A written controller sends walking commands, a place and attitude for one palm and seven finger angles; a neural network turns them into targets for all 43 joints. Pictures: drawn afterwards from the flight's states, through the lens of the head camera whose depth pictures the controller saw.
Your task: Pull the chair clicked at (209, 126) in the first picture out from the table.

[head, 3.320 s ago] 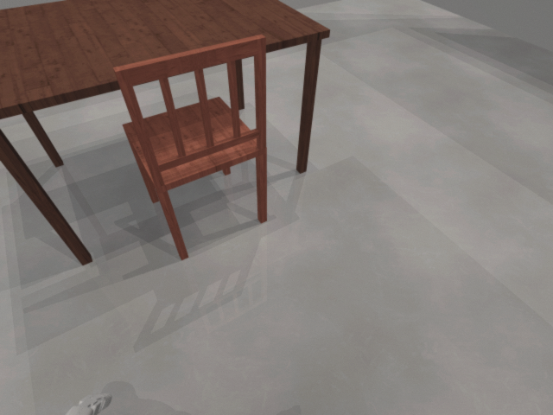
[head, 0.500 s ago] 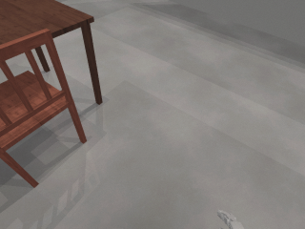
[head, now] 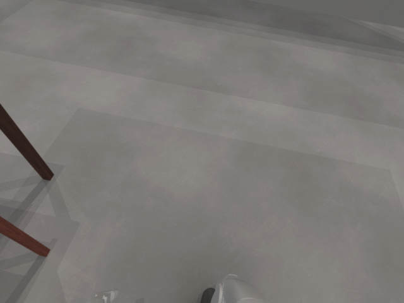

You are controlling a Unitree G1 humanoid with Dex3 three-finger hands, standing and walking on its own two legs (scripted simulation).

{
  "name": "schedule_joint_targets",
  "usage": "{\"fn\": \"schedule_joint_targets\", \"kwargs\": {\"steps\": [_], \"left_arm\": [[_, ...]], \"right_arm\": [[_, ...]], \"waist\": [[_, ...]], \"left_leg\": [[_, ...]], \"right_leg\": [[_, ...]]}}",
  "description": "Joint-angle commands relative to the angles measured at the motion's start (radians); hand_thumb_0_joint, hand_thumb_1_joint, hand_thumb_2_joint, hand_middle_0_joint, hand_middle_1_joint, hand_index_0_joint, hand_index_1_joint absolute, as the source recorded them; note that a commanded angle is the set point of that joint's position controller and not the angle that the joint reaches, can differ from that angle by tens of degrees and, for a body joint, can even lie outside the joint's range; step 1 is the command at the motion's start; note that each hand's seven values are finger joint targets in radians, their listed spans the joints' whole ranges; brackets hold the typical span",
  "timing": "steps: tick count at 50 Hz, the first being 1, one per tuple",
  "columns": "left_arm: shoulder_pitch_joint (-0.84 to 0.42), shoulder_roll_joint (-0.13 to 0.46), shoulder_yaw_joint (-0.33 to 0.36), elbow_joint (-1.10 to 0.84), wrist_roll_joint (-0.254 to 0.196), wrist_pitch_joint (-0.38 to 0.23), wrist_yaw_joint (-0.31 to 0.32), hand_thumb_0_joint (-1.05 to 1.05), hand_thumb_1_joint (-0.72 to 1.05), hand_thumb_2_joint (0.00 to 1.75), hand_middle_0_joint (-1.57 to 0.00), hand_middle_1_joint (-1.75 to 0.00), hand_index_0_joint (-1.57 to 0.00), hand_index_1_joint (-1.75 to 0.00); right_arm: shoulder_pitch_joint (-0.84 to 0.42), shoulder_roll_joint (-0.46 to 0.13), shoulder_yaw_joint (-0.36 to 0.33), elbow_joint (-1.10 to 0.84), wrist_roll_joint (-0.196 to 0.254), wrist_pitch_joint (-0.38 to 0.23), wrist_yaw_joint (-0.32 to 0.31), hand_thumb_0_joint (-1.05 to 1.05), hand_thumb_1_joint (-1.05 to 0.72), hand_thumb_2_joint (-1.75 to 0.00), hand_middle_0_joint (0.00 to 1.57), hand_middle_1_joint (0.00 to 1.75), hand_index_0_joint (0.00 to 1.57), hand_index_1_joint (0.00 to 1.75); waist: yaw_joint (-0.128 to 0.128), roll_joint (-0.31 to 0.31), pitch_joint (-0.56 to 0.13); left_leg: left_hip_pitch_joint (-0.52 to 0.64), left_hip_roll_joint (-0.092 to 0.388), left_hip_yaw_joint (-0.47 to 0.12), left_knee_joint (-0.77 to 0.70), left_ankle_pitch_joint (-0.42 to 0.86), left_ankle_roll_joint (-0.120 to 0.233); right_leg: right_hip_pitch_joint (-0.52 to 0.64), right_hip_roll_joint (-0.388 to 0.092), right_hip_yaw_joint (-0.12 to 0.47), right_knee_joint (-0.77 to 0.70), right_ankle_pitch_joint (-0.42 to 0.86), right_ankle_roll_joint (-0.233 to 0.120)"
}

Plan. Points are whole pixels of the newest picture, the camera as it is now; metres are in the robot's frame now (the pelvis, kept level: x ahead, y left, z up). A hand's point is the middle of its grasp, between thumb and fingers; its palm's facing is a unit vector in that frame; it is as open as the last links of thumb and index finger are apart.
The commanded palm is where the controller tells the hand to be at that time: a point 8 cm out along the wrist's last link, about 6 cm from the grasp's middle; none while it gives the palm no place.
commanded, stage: walk to a spot facing it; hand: left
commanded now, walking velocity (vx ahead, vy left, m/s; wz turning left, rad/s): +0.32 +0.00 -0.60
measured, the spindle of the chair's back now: out of the picture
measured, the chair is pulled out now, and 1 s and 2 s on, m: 0.00 0.00 0.00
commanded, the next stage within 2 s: none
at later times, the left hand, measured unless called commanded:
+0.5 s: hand (96, 235) +0.29 +0.26 -0.17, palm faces -0.17 -0.96 -0.24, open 7.3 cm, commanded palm none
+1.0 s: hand (170, 144) +0.57 +0.09 -0.15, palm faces -0.58 -0.77 -0.27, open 7.3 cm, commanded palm none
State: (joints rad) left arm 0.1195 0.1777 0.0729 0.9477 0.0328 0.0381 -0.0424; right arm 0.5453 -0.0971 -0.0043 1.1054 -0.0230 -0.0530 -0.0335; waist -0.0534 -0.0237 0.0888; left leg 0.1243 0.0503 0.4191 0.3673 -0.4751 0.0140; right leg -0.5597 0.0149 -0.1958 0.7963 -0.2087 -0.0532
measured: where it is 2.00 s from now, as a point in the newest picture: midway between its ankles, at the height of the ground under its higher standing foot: (172, 259)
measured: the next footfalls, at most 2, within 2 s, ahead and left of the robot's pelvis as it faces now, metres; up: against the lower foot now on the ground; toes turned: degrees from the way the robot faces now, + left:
right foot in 0.08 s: +0.14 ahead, -0.05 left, +0.00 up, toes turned -12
left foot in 0.48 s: +0.41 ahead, +0.16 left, +0.00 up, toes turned -9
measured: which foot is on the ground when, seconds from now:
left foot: down 0.00-0.08, up 0.10-0.46, down 0.48-0.92, up 0.94-1.00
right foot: up 0.00-0.06, down 0.08-0.50, up 0.52-0.90, down 0.92-1.00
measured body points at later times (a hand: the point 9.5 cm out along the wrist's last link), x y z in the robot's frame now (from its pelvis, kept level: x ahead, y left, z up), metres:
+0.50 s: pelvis +0.25 +0.05 +0.00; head +0.29 +0.05 +0.44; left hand +0.30 +0.31 -0.15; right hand +0.34 -0.22 -0.12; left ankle +0.37 +0.16 -0.73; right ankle +0.10 -0.04 -0.72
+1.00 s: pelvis +0.35 +0.01 -0.01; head +0.38 -0.04 +0.44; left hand +0.60 +0.13 -0.13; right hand +0.20 -0.22 -0.17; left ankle +0.37 +0.16 -0.67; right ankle +0.34 -0.09 -0.73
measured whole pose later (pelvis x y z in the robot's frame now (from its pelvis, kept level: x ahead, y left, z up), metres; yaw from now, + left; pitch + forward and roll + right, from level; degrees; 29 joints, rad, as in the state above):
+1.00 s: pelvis +0.35 +0.01 -0.01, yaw -37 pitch +0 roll +0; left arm 0.12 0.21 0.07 0.85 0.02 0.00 -0.02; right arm 0.25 -0.27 -0.07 0.96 -0.02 0.05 -0.01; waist -0.03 0.05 0.12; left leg -0.36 0.19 0.17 1.08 -0.55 -0.08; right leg -0.41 -0.02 -0.11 0.70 -0.30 -0.06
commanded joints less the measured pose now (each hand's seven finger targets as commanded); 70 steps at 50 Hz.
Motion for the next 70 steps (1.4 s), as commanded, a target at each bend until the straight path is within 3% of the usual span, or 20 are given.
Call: {"fn": "schedule_joint_targets", "kwargs": {"steps": [1,2,3,4,5,6,7,10,22,23,25,33,44,45,46,47,54,66,68,70], "left_arm": [[0.177,0.1,0.027,-0.024,0.002,-0.049,0.015,0.0,0.9,0.9,-0.2,-0.3,-0.2,-0.3],[0.308,0.154,0.042,0.012,0.002,-0.062,0.018,0.0,0.9,0.9,-0.2,-0.3,-0.2,-0.3],[0.401,0.237,0.055,0.03,-0.004,-0.07,0.025,0.0,0.9,0.9,-0.2,-0.3,-0.2,-0.3],[0.396,0.274,0.056,0.031,-0.032,-0.072,0.038,0.0,0.9,0.9,-0.2,-0.3,-0.2,-0.3],[0.34,0.268,0.059,0.016,-0.037,-0.067,0.05,0.0,0.9,0.9,-0.2,-0.3,-0.2,-0.3],[0.287,0.231,0.047,-0.003,-0.036,-0.076,0.049,0.0,0.9,0.9,-0.2,-0.3,-0.2,-0.3],[0.225,0.203,0.036,-0.008,-0.031,-0.089,0.052,0.0,0.9,0.9,-0.2,-0.3,-0.2,-0.3],[0.154,0.142,0.022,-0.02,-0.013,-0.108,0.06,0.0,0.9,0.9,-0.2,-0.3,-0.2,-0.3],[0.229,0.204,0.04,-0.022,-0.016,-0.095,0.047,0.0,0.9,0.9,-0.2,-0.3,-0.2,-0.3],[0.205,0.2,0.042,-0.033,-0.023,-0.092,0.048,0.0,0.9,0.9,-0.2,-0.3,-0.2,-0.3],[0.252,0.103,0.021,-0.059,-0.039,-0.099,0.036,0.0,0.9,0.9,-0.2,-0.3,-0.2,-0.3],[0.173,0.07,0.028,-0.072,-0.015,-0.009,0.006,0.0,0.9,0.9,-0.2,-0.3,-0.2,-0.3],[0.102,0.097,0.033,-0.134,-0.003,-0.024,0.013,0.0,0.9,0.9,-0.2,-0.3,-0.2,-0.3],[0.194,0.15,0.043,-0.11,0.0,-0.04,0.018,0.0,0.9,0.9,-0.2,-0.3,-0.2,-0.3],[0.266,0.278,0.066,-0.092,0.006,-0.059,0.033,0.0,0.9,0.9,-0.2,-0.3,-0.2,-0.3],[0.315,0.352,0.079,-0.074,-0.02,-0.053,0.046,0.0,0.9,0.9,-0.2,-0.3,-0.2,-0.3],[0.032,0.208,0.038,-0.137,-0.017,-0.037,0.068,0.0,0.9,0.9,-0.2,-0.3,-0.2,-0.3],[0.009,0.217,0.048,-0.145,-0.015,-0.004,0.054,0.0,0.9,0.9,-0.2,-0.3,-0.2,-0.3],[0.037,0.115,0.03,-0.176,-0.034,0.005,0.038,0.0,0.9,0.9,-0.2,-0.3,-0.2,-0.3],[0.067,0.167,0.051,-0.145,-0.002,0.02,0.034,0.0,0.9,0.9,-0.2,-0.3,-0.2,-0.3]], "right_arm": [[-0.016,-0.23,-0.059,-0.084,0.011,-0.018,-0.008,0.0,-0.9,-0.9,0.2,0.3,0.2,0.3],[-0.072,-0.23,-0.058,-0.113,0.019,-0.018,0.002,0.0,-0.9,-0.9,0.2,0.3,0.2,0.3],[-0.097,-0.166,-0.05,-0.155,0.035,-0.019,0.01,0.0,-0.9,-0.9,0.2,0.3,0.2,0.3],[-0.148,-0.143,-0.055,-0.199,0.034,-0.029,0.004,0.0,-0.9,-0.9,0.2,0.3,0.2,0.3],[-0.195,-0.155,-0.064,-0.213,0.023,-0.028,0.004,0.0,-0.9,-0.9,0.2,0.3,0.2,0.3],[-0.23,-0.137,-0.066,-0.236,0.014,-0.023,0.012,0.0,-0.9,-0.9,0.2,0.3,0.2,0.3],[-0.149,-0.126,-0.058,-0.21,0.01,-0.011,0.013,0.0,-0.9,-0.9,0.2,0.3,0.2,0.3],[-0.154,-0.121,-0.062,-0.187,0.0,0.021,0.014,0.0,-0.9,-0.9,0.2,0.3,0.2,0.3],[-0.388,-0.184,-0.06,-0.279,0.0,-0.016,0.033,0.0,-0.9,-0.9,0.2,0.3,0.2,0.3],[-0.267,-0.234,-0.072,-0.243,-0.003,-0.021,0.021,0.0,-0.9,-0.9,0.2,0.3,0.2,0.3],[-0.051,-0.414,-0.107,-0.2,-0.014,-0.019,0.013,0.0,-0.9,-0.9,0.2,0.3,0.2,0.3],[-0.321,-0.225,-0.059,-0.226,-0.001,-0.004,0.009,0.0,-0.9,-0.9,0.2,0.3,0.2,0.3],[-0.29,-0.29,-0.111,-0.224,-0.007,0.038,0.024,0.0,-0.9,-0.9,0.2,0.3,0.2,0.3],[-0.279,-0.28,-0.105,-0.233,-0.002,0.041,0.029,0.0,-0.9,-0.9,0.2,0.3,0.2,0.3],[-0.271,-0.205,-0.083,-0.272,0.005,0.044,0.038,0.0,-0.9,-0.9,0.2,0.3,0.2,0.3],[-0.304,-0.194,-0.072,-0.302,0.011,0.052,0.024,0.0,-0.9,-0.9,0.2,0.3,0.2,0.3],[-0.301,-0.209,-0.07,-0.247,0.004,0.091,0.011,0.0,-0.9,-0.9,0.2,0.3,0.2,0.3],[-0.265,-0.189,-0.071,-0.258,0.019,0.064,-0.001,0.0,-0.9,-0.9,0.2,0.3,0.2,0.3],[-0.255,-0.329,-0.095,-0.271,0.002,0.049,-0.005,0.0,-0.9,-0.9,0.2,0.3,0.2,0.3],[-0.377,-0.299,-0.086,-0.302,-0.001,0.056,-0.003,0.0,-0.9,-0.9,0.2,0.3,0.2,0.3]], "waist": [[0.153,0.258,-0.088],[0.218,0.234,-0.154],[0.244,0.017,-0.256],[0.204,-0.028,-0.303],[0.18,0.048,-0.189],[0.148,0.104,-0.063],[0.07,-0.013,-0.108],[0.009,0.053,-0.017],[0.064,-0.122,-0.14],[0.004,-0.074,-0.211],[-0.055,0.341,-0.419],[0.073,0.246,-0.057],[0.065,0.175,-0.127],[0.12,0.064,-0.186],[0.15,-0.251,-0.239],[0.162,-0.303,-0.313],[0.036,-0.083,-0.178],[0.017,-0.128,-0.176],[0.015,0.303,-0.164],[0.055,0.284,-0.077]], "left_leg": [[-0.094,0.258,-0.065,0.396,1.509,-0.042],[-0.28,0.264,-0.075,0.64,1.221,-0.041],[-0.586,0.114,-0.108,0.985,0.256,-0.053],[-0.795,0.013,-0.25,1.225,-0.115,-0.058],[-0.838,0.068,-0.379,1.209,-0.001,-0.033],[-0.852,0.09,-0.407,1.141,0.07,-0.047],[-0.825,0.121,-0.425,1.088,0.131,-0.063],[-0.668,0.148,-0.404,0.904,0.124,-0.075],[-0.427,0.007,-0.285,0.154,0.291,-0.074],[-0.193,0.039,-0.307,0.072,0.39,-0.055],[0.227,0.531,-0.768,0.089,0.865,0.123],[-0.356,0.317,-0.251,-0.045,0.656,0.05],[-0.235,0.334,-0.124,0.225,0.663,0.016],[-0.334,0.298,-0.098,0.433,0.614,-0.03],[-0.662,0.149,-0.107,0.706,0.002,-0.091],[-0.75,0.073,-0.263,0.909,-0.217,-0.106],[-0.619,0.096,-0.382,0.772,0.079,-0.117],[-0.3,-0.006,-0.359,0.146,0.191,-0.074],[-0.142,0.339,-0.709,-0.135,0.166,0.024],[-0.381,0.409,-0.696,-0.179,0.117,0.081]], "right_leg": [[0.296,0.081,-0.061,-0.139,-0.056,-0.072],[0.555,0.014,0.02,-0.237,0.022,-0.113],[0.813,-0.252,0.445,-0.309,0.178,-0.242],[0.879,-0.418,0.797,-0.389,0.406,-0.335],[0.771,-0.421,0.68,-0.441,0.355,-0.334],[0.633,-0.358,0.586,-0.45,0.473,-0.081],[0.581,-0.333,0.561,-0.464,0.442,-0.017],[0.262,-0.265,0.397,-0.522,0.31,-0.156],[0.443,-0.128,0.403,-0.265,0.512,-0.068],[0.343,-0.103,0.378,-0.119,0.48,-0.028],[-0.048,0.047,0.215,0.453,-0.413,0.068],[0.032,-0.103,0.139,0.4,-0.159,0.113],[0.251,-0.047,0.045,-0.193,-0.027,0.083],[0.442,-0.069,0.095,-0.307,0.129,0.057],[0.674,-0.327,0.477,-0.346,0.551,-0.049],[0.696,-0.456,0.613,-0.34,0.921,-0.155],[0.371,-0.245,0.37,-0.411,0.489,-0.095],[0.202,-0.166,0.535,-0.355,0.189,-0.046],[-0.078,0.06,0.321,-0.024,-0.231,0.074],[-0.033,-0.001,0.29,0.311,-0.286,0.117]]}}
